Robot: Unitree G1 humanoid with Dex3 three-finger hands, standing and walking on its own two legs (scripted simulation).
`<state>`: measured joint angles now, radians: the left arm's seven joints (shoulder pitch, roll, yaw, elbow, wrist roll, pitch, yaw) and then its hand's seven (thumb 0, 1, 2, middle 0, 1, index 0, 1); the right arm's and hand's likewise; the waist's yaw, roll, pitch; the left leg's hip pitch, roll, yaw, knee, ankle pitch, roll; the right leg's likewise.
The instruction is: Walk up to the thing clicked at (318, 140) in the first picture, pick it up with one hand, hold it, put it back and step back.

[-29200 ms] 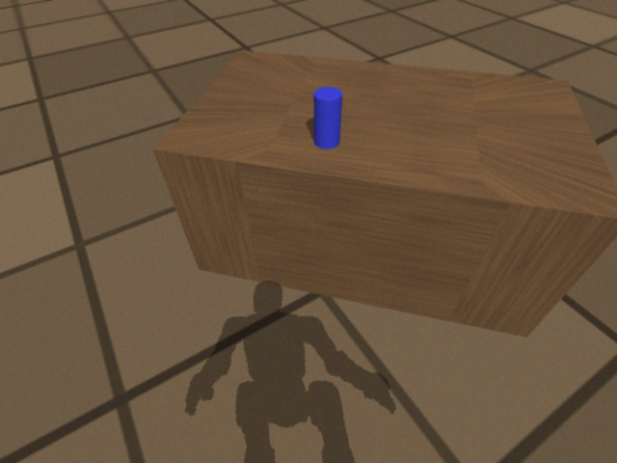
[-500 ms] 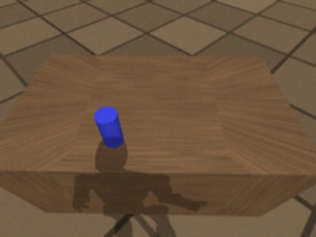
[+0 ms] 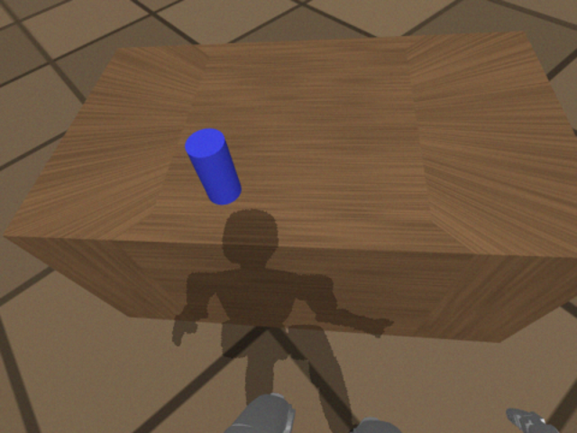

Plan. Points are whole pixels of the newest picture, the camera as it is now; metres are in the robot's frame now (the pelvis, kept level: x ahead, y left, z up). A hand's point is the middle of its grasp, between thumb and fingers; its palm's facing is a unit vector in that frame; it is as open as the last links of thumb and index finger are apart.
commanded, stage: step back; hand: left
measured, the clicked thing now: (215, 168) +0.61 +0.19 -0.09
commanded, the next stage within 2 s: none
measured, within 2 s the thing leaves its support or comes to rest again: neither
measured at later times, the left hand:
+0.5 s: hand out of the picture -0.06 +0.33 -0.15, palm faces +0.04 -0.92 -0.40, open 7.4 cm
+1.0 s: hand out of the picture -0.13 +0.34 -0.14, palm faces -0.02 -0.90 -0.44, open 7.4 cm
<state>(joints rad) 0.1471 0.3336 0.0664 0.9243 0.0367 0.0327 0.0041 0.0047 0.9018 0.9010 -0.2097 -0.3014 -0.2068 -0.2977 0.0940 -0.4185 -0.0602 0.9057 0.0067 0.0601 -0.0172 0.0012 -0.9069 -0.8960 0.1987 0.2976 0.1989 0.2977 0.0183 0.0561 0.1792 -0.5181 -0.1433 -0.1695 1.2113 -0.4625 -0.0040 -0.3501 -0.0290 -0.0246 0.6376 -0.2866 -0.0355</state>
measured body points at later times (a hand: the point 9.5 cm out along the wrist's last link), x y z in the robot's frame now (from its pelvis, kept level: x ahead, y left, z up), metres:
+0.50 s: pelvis -0.13 +0.05 +0.00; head -0.07 +0.07 +0.45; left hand -0.06 +0.38 -0.12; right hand +0.00 -0.26 -0.10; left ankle -0.09 +0.15 -0.73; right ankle -0.18 -0.09 -0.64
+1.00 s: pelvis -0.28 +0.07 -0.01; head -0.21 +0.06 +0.43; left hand -0.13 +0.39 -0.11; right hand -0.22 -0.25 -0.14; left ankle -0.30 +0.19 -0.73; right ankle -0.21 -0.08 -0.73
